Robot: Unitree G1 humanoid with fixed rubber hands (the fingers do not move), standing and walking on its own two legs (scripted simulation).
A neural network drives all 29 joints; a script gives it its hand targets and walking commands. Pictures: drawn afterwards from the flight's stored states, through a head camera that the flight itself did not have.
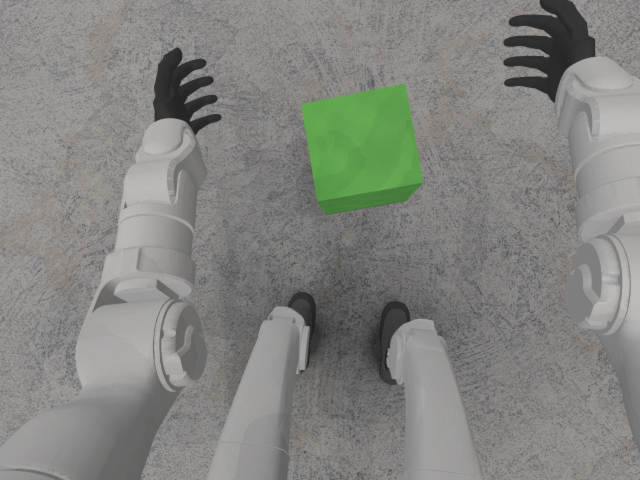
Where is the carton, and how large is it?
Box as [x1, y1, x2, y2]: [301, 84, 423, 214]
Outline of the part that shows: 405,84 301,104 317,201 326,214 403,201 423,182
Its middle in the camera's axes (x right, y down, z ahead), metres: +0.09 -0.19 +0.88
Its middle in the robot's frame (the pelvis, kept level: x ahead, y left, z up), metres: +0.56 +0.02 -0.54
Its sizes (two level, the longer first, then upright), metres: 0.210 0.200 0.250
